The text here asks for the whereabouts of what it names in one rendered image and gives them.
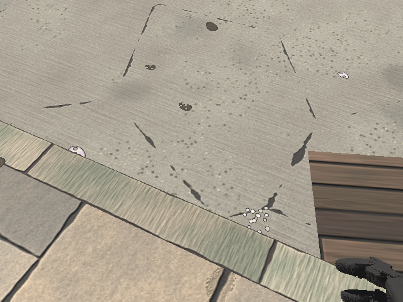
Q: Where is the right robot hand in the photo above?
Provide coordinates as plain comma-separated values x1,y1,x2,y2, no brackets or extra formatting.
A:
335,257,403,302

